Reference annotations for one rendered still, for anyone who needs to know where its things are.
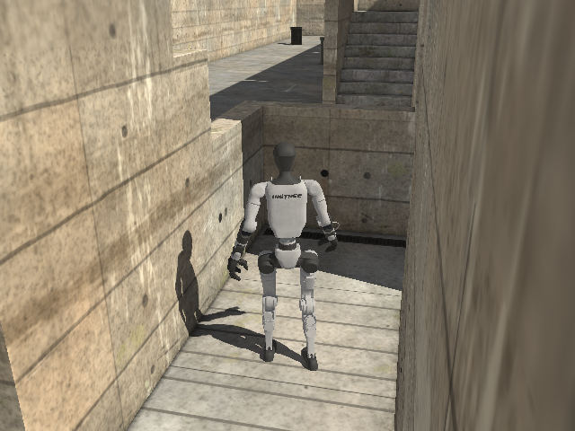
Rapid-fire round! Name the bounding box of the left robot forearm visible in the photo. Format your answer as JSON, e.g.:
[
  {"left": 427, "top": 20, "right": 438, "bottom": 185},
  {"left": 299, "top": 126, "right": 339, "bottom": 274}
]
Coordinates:
[{"left": 231, "top": 218, "right": 251, "bottom": 260}]

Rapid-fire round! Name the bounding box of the robot right upper arm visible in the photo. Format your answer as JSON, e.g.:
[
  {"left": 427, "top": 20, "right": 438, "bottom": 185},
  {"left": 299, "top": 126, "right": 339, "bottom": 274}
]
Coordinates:
[{"left": 304, "top": 180, "right": 331, "bottom": 227}]

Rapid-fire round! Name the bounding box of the robot right hand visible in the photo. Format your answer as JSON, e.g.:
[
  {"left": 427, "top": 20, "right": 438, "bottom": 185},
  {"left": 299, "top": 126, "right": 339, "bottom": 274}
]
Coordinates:
[{"left": 318, "top": 237, "right": 338, "bottom": 252}]

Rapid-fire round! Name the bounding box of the right robot forearm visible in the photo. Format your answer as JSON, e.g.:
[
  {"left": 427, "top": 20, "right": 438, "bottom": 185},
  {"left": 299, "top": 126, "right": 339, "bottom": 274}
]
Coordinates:
[{"left": 322, "top": 213, "right": 336, "bottom": 241}]

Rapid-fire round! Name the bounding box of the robot left upper arm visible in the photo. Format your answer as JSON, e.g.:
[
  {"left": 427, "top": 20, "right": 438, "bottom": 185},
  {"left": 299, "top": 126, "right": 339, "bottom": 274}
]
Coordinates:
[{"left": 243, "top": 181, "right": 268, "bottom": 233}]

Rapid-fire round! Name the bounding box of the right robot shin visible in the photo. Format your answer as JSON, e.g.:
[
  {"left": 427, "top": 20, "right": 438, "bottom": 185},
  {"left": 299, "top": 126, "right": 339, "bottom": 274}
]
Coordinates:
[{"left": 302, "top": 298, "right": 316, "bottom": 358}]

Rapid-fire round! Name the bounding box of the robot torso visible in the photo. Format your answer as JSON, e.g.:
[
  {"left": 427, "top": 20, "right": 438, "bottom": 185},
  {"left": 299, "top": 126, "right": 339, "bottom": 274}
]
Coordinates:
[{"left": 265, "top": 176, "right": 307, "bottom": 269}]

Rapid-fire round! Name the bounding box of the robot left hand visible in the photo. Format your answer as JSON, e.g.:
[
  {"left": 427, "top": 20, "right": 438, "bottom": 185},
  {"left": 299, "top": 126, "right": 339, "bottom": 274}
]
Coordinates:
[{"left": 227, "top": 256, "right": 248, "bottom": 281}]

